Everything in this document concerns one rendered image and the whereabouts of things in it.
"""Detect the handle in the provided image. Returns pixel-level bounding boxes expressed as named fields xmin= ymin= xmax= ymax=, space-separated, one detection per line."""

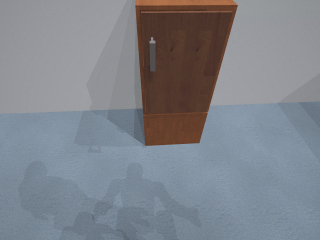
xmin=149 ymin=37 xmax=156 ymax=72

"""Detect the cupboard door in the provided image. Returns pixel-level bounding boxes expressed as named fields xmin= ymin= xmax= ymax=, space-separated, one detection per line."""
xmin=141 ymin=11 xmax=233 ymax=114

